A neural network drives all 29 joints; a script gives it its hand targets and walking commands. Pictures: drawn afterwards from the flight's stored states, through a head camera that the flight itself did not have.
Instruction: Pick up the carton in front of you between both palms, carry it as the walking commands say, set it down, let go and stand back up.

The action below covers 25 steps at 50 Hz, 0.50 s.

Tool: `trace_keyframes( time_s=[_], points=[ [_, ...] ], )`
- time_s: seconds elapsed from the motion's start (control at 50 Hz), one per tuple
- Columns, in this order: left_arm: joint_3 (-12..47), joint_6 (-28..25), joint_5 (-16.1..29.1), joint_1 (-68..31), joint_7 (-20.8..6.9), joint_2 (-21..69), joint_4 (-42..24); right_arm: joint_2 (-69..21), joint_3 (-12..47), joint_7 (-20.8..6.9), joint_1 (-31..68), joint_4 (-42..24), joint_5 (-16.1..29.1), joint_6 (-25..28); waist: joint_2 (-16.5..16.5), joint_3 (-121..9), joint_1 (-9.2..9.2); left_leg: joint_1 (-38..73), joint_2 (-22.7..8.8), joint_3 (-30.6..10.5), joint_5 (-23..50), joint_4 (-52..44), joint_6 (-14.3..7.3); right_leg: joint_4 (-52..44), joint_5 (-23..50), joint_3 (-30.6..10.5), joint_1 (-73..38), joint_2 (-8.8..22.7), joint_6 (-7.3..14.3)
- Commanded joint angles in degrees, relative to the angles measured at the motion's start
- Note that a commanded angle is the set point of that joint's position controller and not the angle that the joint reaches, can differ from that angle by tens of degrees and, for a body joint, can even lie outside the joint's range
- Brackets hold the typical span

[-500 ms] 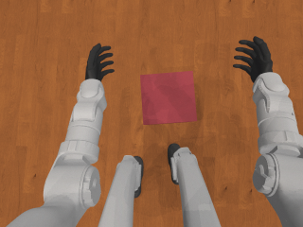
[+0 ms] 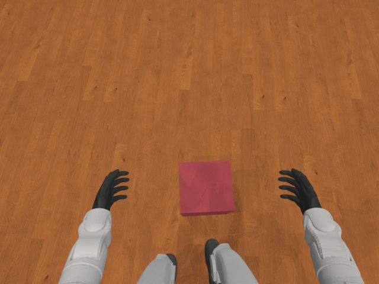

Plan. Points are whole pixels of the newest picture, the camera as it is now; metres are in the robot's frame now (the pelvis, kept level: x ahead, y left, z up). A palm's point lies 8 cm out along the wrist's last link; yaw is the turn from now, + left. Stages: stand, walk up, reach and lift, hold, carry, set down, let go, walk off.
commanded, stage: let go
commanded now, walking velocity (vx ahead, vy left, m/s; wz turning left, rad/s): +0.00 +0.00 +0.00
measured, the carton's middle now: (204, 190) +0.38 -0.05 -0.61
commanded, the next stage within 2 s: stand in 0.70 s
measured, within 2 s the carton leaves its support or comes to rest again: neither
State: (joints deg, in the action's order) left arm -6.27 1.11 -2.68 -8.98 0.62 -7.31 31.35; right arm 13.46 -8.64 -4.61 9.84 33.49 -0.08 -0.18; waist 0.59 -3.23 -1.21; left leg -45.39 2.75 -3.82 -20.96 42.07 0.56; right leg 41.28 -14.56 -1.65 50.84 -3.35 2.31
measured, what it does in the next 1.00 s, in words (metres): stands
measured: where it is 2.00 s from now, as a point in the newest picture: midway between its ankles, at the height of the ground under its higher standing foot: (191, 281)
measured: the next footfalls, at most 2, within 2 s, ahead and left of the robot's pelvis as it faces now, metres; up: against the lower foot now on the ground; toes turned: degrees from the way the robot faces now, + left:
none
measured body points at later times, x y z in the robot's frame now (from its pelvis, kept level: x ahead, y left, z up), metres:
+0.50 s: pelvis +0.02 +0.04 +0.04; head +0.03 +0.04 +0.49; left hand +0.19 +0.27 -0.04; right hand +0.19 -0.20 -0.04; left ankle -0.03 +0.13 -0.70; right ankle +0.03 -0.09 -0.70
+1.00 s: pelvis +0.03 +0.02 +0.03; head +0.04 +0.01 +0.48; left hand +0.17 +0.31 -0.06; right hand +0.18 -0.27 -0.06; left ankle -0.03 +0.13 -0.70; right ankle +0.03 -0.09 -0.70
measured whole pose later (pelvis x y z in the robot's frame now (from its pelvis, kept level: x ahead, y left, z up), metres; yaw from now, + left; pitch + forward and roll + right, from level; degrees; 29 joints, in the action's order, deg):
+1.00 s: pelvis +0.03 +0.02 +0.03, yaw +1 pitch +0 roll -1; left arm -2.9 0.9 -2.2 10.0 1.5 -18.3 42.8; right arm 19.5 -2.8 1.0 -11.6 37.7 -2.0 -1.7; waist 1.6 0.3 -0.1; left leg -8.2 2.9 -4.9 -21.0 29.6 -1.5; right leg 29.8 -16.1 -1.5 13.6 -2.6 1.1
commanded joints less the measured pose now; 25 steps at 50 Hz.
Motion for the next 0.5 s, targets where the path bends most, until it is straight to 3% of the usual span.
trace_keyframes(
  time_s=[0.0,0.2,0.36,0.48],
  points=[
    [-0.6,-2.0,0.3,6.2,-0.8,-5.4,-5.5,4.5,0.3,0.8,-6.2,-6.4,0.5,2.1,-3.2,-26.0,-0.06,2.0,0.3,2.3,13.2,-8.1,0.3,-3.2,33.9,-4.6,-46.0,4.2,-2.4],
    [1.8,-2.2,2.0,18.0,-2.8,-7.8,-10.2,3.9,3.7,1.3,-19.7,-12.5,0.7,1.4,1.1,-7.2,0.98,25.6,-2.0,0.5,17.7,-20.0,0.3,-16.0,18.7,-0.5,-49.4,1.7,-2.3],
    [3.3,2.4,2.5,18.7,-3.9,-8.4,-11.6,5.4,4.4,0.4,-20.4,-13.8,0.1,-4.0,2.9,6.2,1.08,23.5,-4.5,-0.2,8.1,-26.3,-0.4,-16.6,10.8,2.0,-55.8,0.5,-2.9],
    [3.1,4.6,2.4,18.6,-3.8,-8.8,-11.6,5.7,4.0,0.3,-20.6,-14.1,-0.4,-6.4,2.4,7.8,1.01,24.6,-5.0,-0.4,10.9,-25.7,-0.5,-15.6,11.5,2.1,-57.6,-0.1,-3.0]
  ],
)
